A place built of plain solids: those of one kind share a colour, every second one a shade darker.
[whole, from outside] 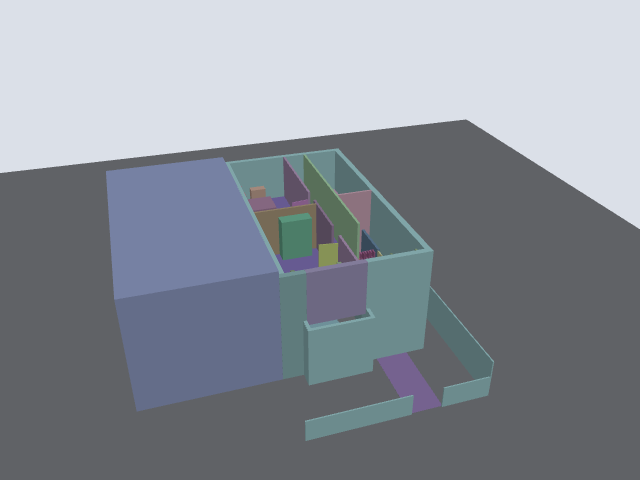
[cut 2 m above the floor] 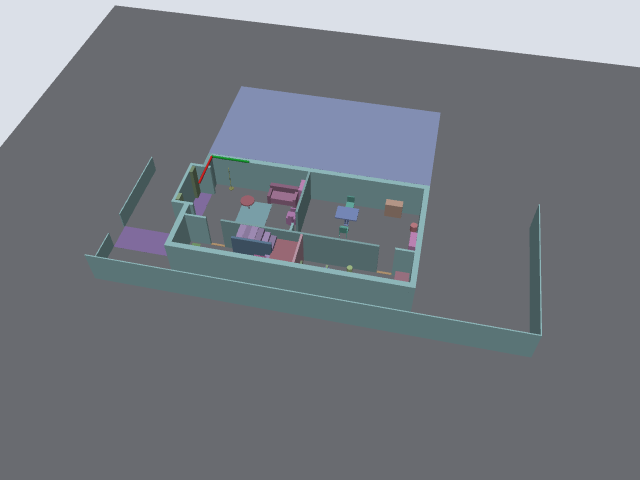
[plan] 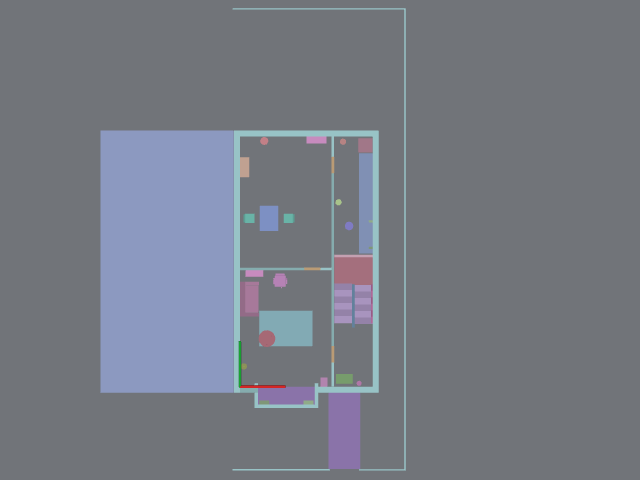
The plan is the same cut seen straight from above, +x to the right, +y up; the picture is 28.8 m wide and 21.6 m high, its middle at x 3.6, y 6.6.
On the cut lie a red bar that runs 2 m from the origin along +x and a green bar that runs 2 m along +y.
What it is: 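A semi-detached two-storey house, 6.0 m wide inside and 11.3 m deep; a hall 1.74 m wide with a dog-leg stair of 14 risers of 195 mm on goings of 292 mm; a front room and a back room; a bay window at the front; upstairs three bedrooms and a bathroom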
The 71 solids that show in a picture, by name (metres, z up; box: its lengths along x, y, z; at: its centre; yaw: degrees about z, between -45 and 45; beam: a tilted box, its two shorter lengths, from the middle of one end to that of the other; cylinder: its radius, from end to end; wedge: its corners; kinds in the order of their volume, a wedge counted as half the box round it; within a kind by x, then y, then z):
{
 "neighbour_house_1": {"box": [6.0, 11.81, 5.47], "at": [-3.27, 5.63, 2.68]},
 "wall_1": {"box": [0.27, 11.81, 5.17], "at": [-0.14, 5.63, 2.53]},
 "wall_2": {"box": [1.08, 0.27, 5.17], "at": [0.27, -0.14, 2.53]},
 "wall_3": {"box": [0.16, 1.12, 2.89], "at": [0.73, -0.4, 1.4]},
 "wall_4": {"box": [2.89, 0.12, 2.64], "at": [1.45, 5.3, 1.27]},
 "wall_5": {"box": [4.37, 0.06, 1.05], "at": [1.85, -3.74, 0.47]},
 "wall_6": {"box": [2.87, 0.16, 2.89], "at": [2.09, -0.88, 1.4]},
 "wall_7": {"box": [6.52, 0.27, 5.17], "at": [2.99, 11.39, 2.53]},
 "wall_8": {"box": [0.16, 1.12, 2.89], "at": [3.44, -0.4, 1.4]},
 "wall_9": {"box": [7.79, 0.06, 1.85], "at": [3.56, 17.0, 0.88]},
 "wall_10": {"box": [0.12, 1.09, 2.64], "at": [4.18, 0.55, 1.27]},
 "wall_11": {"box": [0.12, 7.77, 2.64], "at": [4.18, 5.72, 1.27]},
 "wall_12": {"box": [0.12, 0.91, 2.64], "at": [4.18, 10.8, 1.27]},
 "wall_13": {"box": [2.89, 0.27, 5.17], "at": [4.8, -0.14, 2.53]},
 "wall_14": {"box": [0.27, 11.81, 5.17], "at": [6.11, 5.63, 2.53]},
 "wall_15": {"box": [2.1, 0.06, 1.05], "at": [6.4, -3.74, 0.47]},
 "wall_16": {"box": [0.06, 20.8, 1.85], "at": [7.42, 6.63, 0.88]},
 "upper_floor_rooms_1": {"box": [4.24, 11.27, 0.14], "at": [2.12, 5.63, 2.66]},
 "tread_1": {"box": [0.81, 0.33, 2.56], "at": [4.64, 3.02, 1.26]},
 "tread_2": {"box": [0.81, 0.33, 2.36], "at": [4.64, 3.31, 1.16]},
 "tread_3": {"box": [0.81, 0.33, 2.17], "at": [4.64, 3.6, 1.06]},
 "tread_4": {"box": [0.81, 0.33, 1.97], "at": [4.64, 3.9, 0.97]},
 "tread_5": {"box": [0.81, 0.33, 1.78], "at": [4.64, 4.19, 0.87]},
 "tread_6": {"box": [0.81, 0.33, 1.58], "at": [4.64, 4.48, 0.77]},
 "tread_7": {"box": [0.81, 0.33, 0.22], "at": [5.57, 2.98, 0.09]},
 "tread_8": {"box": [0.81, 0.33, 0.41], "at": [5.57, 3.28, 0.19]},
 "tread_9": {"box": [0.81, 0.33, 0.61], "at": [5.57, 3.57, 0.28]},
 "tread_10": {"box": [0.81, 0.33, 0.8], "at": [5.57, 3.86, 0.38]},
 "tread_11": {"box": [0.81, 0.33, 1.0], "at": [5.57, 4.15, 0.48]},
 "tread_12": {"box": [0.81, 0.33, 1.19], "at": [5.57, 4.45, 0.58]},
 "ground_1": {"box": [2.55, 0.8, 0.5], "at": [2.09, -0.4, -0.25]},
 "ground_2": {"box": [1.43, 3.44, 0.5], "at": [4.7, -1.99, -0.25]},
 "half_landing_1": {"box": [1.74, 1.25, 1.39], "at": [5.1, 5.2, 0.67]},
 "corridor_wall_1": {"box": [0.12, 2.14, 2.52], "at": [3.02, 1.07, 3.86]},
 "corridor_wall_2": {"box": [0.12, 2.68, 2.52], "at": [3.02, 4.37, 3.86]},
 "corridor_wall_3": {"box": [0.12, 4.67, 2.52], "at": [3.02, 8.92, 3.86]},
 "landing_wall_1": {"box": [0.12, 8.4, 2.52], "at": [4.18, 7.06, 3.86]},
 "wardrobe_bed_1": {"box": [1.44, 0.6, 2.05], "at": [1.84, 4.94, 3.71]},
 "front_wall_over_bay_1": {"box": [2.55, 0.27, 2.52], "at": [2.09, -0.14, 3.86]},
 "bed_1": {"box": [2.0, 1.42, 0.5], "at": [1.0, 9.9, 2.93]},
 "landing_end_wall_1": {"box": [1.74, 0.12, 5.17], "at": [5.1, 5.88, 2.53]},
 "shelf_1": {"box": [0.8, 0.3, 1.65], "at": [0.65, 5.09, 0.78]},
 "shelf_2": {"box": [0.9, 0.32, 2.04], "at": [3.44, 11.1, 0.97]},
 "stair_spine_1": {"box": [0.12, 1.95, 3.78], "at": [5.1, 3.63, 1.84]},
 "bedrooms_wall_1": {"box": [2.96, 0.12, 2.52], "at": [1.48, 5.3, 3.86]},
 "sofa_1": {"box": [0.24, 1.56, 0.83], "at": [0.12, 3.94, 0.36]},
 "sofa_2": {"box": [0.86, 0.16, 0.65], "at": [0.43, 3.24, 0.28]},
 "sofa_3": {"box": [0.86, 0.16, 0.65], "at": [0.43, 4.64, 0.28]},
 "sofa_4": {"box": [0.65, 1.24, 0.37], "at": [0.51, 3.94, 0.24]},
 "fridge_freezer_1": {"box": [0.65, 0.65, 1.85], "at": [5.64, 10.86, 0.88]},
 "dresser_1": {"box": [0.42, 0.9, 0.92], "at": [0.21, 9.87, 0.41]},
 "dresser_2": {"box": [0.8, 0.42, 0.87], "at": [1.41, 11.05, 3.12]},
 "curtains_curtains_1": {"box": [0.45, 0.18, 2.31], "at": [1.09, -0.71, 1.21]},
 "curtains_curtains_2": {"box": [0.45, 0.18, 2.31], "at": [3.08, -0.71, 1.21]},
 "laid_rug_front_room_1": {"box": [2.4, 1.6, 0.06], "at": [2.06, 2.62, -0.02]},
 "slotfit_front_seat_1": {"box": [0.5, 0.5, 0.52], "at": [1.82, 4.74, 0.21]},
 "worktop_1": {"box": [0.62, 4.52, 0.04], "at": [5.66, 8.25, 0.88]},
 "door_leaf_bedroom_front_1": {"box": [0.85, 0.04, 2.05], "at": [2.54, 2.21, 3.71], "yaw": -8.9},
 "door_leaf_bedroom_rear_1": {"box": [0.84, 0.04, 2.05], "at": [2.54, 6.53, 3.71], "yaw": 6.7},
 "meeting_table_1": {"box": [0.84, 1.13, 0.07], "at": [1.31, 7.57, 0.7]},
 "clutter_clutter_kitchen_1": {"cylinder": 0.19, "from": [4.91, 7.23, -0.05], "to": [4.91, 7.23, 0.44]},
 "box_cardboard_1": {"box": [0.32, 0.44, 0.39], "at": [3.78, 0.2, 0.15]},
 "plant_pot_1": {"cylinder": 0.18, "from": [1.09, 11.06, 0.0], "to": [1.09, 11.06, 0.38]},
 "side_chair_1": {"box": [0.08, 0.38, 0.38], "at": [0.2, 7.57, 0.65]},
 "side_chair_2": {"box": [0.42, 0.42, 0.04], "at": [0.44, 7.57, 0.43]},
 "side_chair_3": {"box": [0.42, 0.42, 0.04], "at": [2.17, 7.57, 0.43]},
 "side_chair_4": {"box": [0.08, 0.38, 0.38], "at": [2.41, 7.57, 0.65]},
 "coffee_table_1": {"cylinder": 0.38, "from": [1.21, 2.16, 0.33], "to": [1.21, 2.16, 0.4]},
 "laid_doormat_1": {"box": [0.75, 0.45, 0.06], "at": [4.7, 0.35, -0.02]},
 "threshold_1": {"box": [0.12, 0.74, 0.07], "at": [4.18, 1.46, -0.01]},
 "threshold_2": {"box": [0.12, 0.74, 0.07], "at": [4.18, 9.97, -0.01]}
}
